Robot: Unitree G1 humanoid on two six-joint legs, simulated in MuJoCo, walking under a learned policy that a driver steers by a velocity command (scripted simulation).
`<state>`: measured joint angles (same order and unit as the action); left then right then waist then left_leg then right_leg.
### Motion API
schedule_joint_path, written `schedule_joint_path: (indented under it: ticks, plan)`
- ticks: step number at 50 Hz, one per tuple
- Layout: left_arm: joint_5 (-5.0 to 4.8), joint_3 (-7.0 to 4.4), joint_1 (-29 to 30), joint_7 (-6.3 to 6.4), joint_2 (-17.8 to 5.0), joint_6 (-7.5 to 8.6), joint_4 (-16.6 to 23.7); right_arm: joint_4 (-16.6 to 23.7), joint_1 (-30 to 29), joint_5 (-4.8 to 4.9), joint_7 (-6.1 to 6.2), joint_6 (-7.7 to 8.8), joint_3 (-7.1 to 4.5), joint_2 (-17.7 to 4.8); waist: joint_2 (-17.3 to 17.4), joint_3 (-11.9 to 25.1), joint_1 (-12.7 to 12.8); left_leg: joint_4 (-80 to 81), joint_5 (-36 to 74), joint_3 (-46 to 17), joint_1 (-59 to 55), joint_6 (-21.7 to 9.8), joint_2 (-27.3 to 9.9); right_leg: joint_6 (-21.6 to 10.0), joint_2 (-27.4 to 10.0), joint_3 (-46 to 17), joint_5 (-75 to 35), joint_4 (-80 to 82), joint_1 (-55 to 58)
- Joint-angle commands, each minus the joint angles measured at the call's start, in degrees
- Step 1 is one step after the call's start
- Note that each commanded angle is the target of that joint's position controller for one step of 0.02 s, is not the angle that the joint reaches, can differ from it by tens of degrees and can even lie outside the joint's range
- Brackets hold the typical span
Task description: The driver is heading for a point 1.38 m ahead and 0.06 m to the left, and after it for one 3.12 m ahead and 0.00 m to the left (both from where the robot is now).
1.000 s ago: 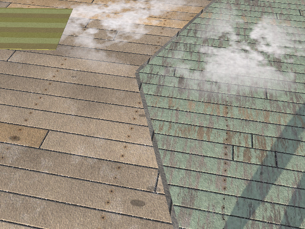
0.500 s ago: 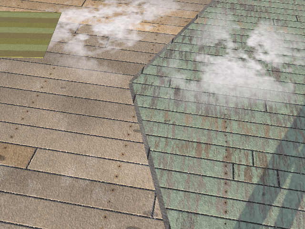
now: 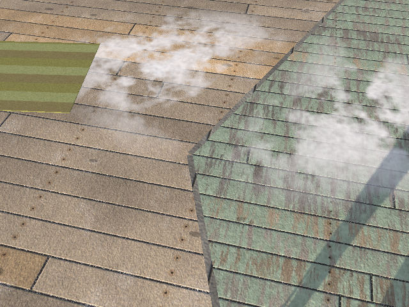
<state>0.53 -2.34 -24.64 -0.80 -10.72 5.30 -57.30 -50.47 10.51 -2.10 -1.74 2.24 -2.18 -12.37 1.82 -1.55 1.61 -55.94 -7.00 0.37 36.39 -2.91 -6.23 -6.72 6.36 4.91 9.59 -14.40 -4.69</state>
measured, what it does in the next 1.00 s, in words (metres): walks ahead: left foot, then right foot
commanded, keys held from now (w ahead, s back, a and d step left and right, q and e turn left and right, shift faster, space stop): w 1.00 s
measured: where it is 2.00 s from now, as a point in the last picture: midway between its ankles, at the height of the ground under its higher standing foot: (218, 174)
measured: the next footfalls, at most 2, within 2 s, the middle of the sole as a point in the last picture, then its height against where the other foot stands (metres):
left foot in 0.30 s outside the picture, level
right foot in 0.84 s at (241, 271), level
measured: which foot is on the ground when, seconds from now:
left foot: up 0.00-0.28, down 0.30-0.84, up 0.86-1.00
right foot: down 0.00-0.30, up 0.32-0.82, down 0.84-1.00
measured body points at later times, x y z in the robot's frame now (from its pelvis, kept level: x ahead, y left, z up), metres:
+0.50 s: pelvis +0.28 +0.06 +0.00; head +0.30 +0.07 +0.45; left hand +0.34 +0.31 -0.15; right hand +0.30 -0.20 -0.14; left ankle +0.30 +0.12 -0.75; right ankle +0.27 -0.08 -0.66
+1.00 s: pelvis +0.55 +0.00 -0.01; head +0.58 -0.01 +0.44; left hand +0.62 +0.25 -0.14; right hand +0.56 -0.24 -0.16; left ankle +0.47 +0.13 -0.66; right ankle +0.59 -0.06 -0.75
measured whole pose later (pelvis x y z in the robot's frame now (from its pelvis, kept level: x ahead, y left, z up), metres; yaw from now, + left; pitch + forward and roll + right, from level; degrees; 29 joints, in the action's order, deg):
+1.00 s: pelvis +0.55 +0.00 -0.01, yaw +0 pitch -1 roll +0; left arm 1.0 -3.3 -12.7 -0.4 -12.0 4.7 -56.2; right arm -58.1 18.3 -1.4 -0.4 4.1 -2.9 -11.8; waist 1.4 -3.3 -0.8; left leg -65.4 -18.0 0.4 22.1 -4.7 -1.6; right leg -5.7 3.1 6.3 9.6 -24.3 -14.6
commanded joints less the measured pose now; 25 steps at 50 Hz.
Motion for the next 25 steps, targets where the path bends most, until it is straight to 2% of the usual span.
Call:
schedule_joint_path:
  ticks: [1,4,7,10,12,13,14,15,16,17,18,19,20,21,23,25]
  plan:
    - [-0.29,-0.74,-2.30,0.24,-5.96,0.96,1.72,3.40,-4.26,0.31,-0.25,0.18,-0.25,-2.17,-3.23,-4.43,-0.38,7.18,6.59,1.09,3.58,1.29,-0.41,-5.24,-16.05,-11.66,-7.93,9.82,-1.87]
    - [-0.15,-0.42,-5.60,0.61,-5.81,0.98,0.43,4.73,-9.82,0.63,-0.36,0.28,0.08,-1.58,-4.09,-4.72,1.41,13.96,9.89,2.53,3.13,1.44,1.06,-4.18,-15.74,-10.04,-12.74,8.80,1.85]
    - [0.41,-0.17,-8.42,1.16,-5.78,0.76,-0.97,6.02,-14.40,0.68,-0.31,0.48,0.21,-1.59,-4.61,-5.15,2.79,18.54,8.34,3.62,3.49,0.86,2.50,-4.57,-16.69,-9.52,-19.56,6.31,7.52]
    - [0.99,-0.28,-9.10,1.78,-6.67,0.49,-2.12,7.15,-16.54,0.78,-0.24,1.01,0.09,-2.02,-5.27,-5.43,2.59,22.05,3.22,4.11,2.25,-0.91,3.87,-4.99,-18.56,-9.51,-27.19,2.82,12.50]
    - [1.06,-0.41,-7.03,2.04,-7.50,0.41,-2.29,6.17,-12.53,0.82,0.20,1.52,-0.33,-2.64,-6.15,-3.58,-0.07,25.05,-1.31,5.38,-5.99,-2.96,6.54,-3.77,-18.55,-7.97,-40.74,-2.84,12.48]
    - [1.01,-0.54,-6.33,2.04,-8.14,0.32,-2.49,4.26,-6.68,0.77,0.69,1.84,-0.91,-3.58,-6.51,-0.49,-2.51,26.60,-2.55,6.09,-13.66,-4.17,8.60,-3.00,-18.01,-7.28,-48.08,-9.35,11.91]
    - [0.68,-0.51,-5.15,1.91,-8.38,0.20,-2.43,0.89,3.36,0.40,1.30,2.40,-1.77,-5.06,-5.31,4.69,-6.84,29.81,0.11,6.02,-26.30,-5.88,9.21,-1.87,-16.14,-5.35,-47.48,-19.94,8.04]
    - [0.06,0.00,-3.91,1.73,-7.23,0.43,-0.73,-1.47,14.01,-1.06,2.04,2.88,-3.05,-9.09,-2.37,11.53,-10.86,29.89,-4.41,-4.51,-42.37,-8.99,-0.73,-0.91,-14.01,-3.97,-30.77,-35.20,-4.15]
    - [-2.41,1.20,-10.52,1.03,-0.97,0.34,0.28,-2.34,18.65,-1.76,2.01,2.70,-4.52,-14.64,11.40,20.04,-8.54,33.89,-7.93,-33.31,-59.79,-18.17,-18.66,2.11,-3.47,-0.37,11.65,-58.70,-26.04]
    - [-0.66,-0.59,-6.81,1.32,-7.51,0.28,-0.46,-2.22,15.29,0.55,1.41,1.89,-3.97,-10.95,2.54,17.43,-8.09,38.99,-9.59,-38.31,-55.17,-17.13,-16.85,1.07,-4.00,-7.73,17.41,-63.77,-31.63]
    - [-0.34,-0.83,-1.26,1.15,-7.32,0.51,1.77,-1.52,8.53,1.20,1.22,1.95,-3.17,-8.78,1.73,7.99,-5.41,40.57,-7.27,-27.83,-46.21,-14.98,-14.55,0.79,-7.05,-8.19,11.70,-62.03,-33.54]
    - [-0.15,-0.69,1.57,0.96,-6.42,0.71,2.35,-1.29,5.30,1.05,0.95,2.43,-2.44,-5.75,-0.61,4.14,-4.04,42.62,-1.19,-21.96,-39.07,-13.38,-12.23,0.88,-8.85,-7.98,8.20,-58.89,-31.67]
    - [0.53,-0.86,2.48,0.79,-5.67,0.14,2.29,-1.92,4.58,1.05,1.03,2.86,-1.89,-3.95,-0.70,1.36,-2.33,43.77,3.25,-17.00,-33.94,-11.31,-9.45,1.20,-10.16,-7.77,7.18,-56.06,-29.41]
    - [1.33,-0.65,0.76,0.38,-4.24,-0.78,2.11,-2.96,5.00,1.31,1.24,3.09,-1.31,-2.31,0.49,0.81,-0.48,45.19,4.31,-13.52,-29.97,-9.80,-7.69,1.81,-11.00,-7.48,6.34,-53.62,-26.29]
    - [1.77,-0.51,0.52,-0.25,-2.63,-1.95,1.84,-4.78,8.08,1.39,1.36,3.98,-1.16,-2.23,0.80,-0.03,0.45,46.12,10.40,-10.54,-27.97,-9.91,-6.46,2.77,-11.10,-6.35,5.94,-51.63,-25.20]
    - [1.87,-0.58,4.30,-0.74,-2.73,-2.56,3.16,-5.87,10.05,1.56,1.48,4.39,-1.38,-3.86,0.97,-1.24,0.69,47.75,11.27,-7.86,-27.69,-9.82,-5.45,3.63,-11.88,-5.20,2.82,-48.58,-28.41]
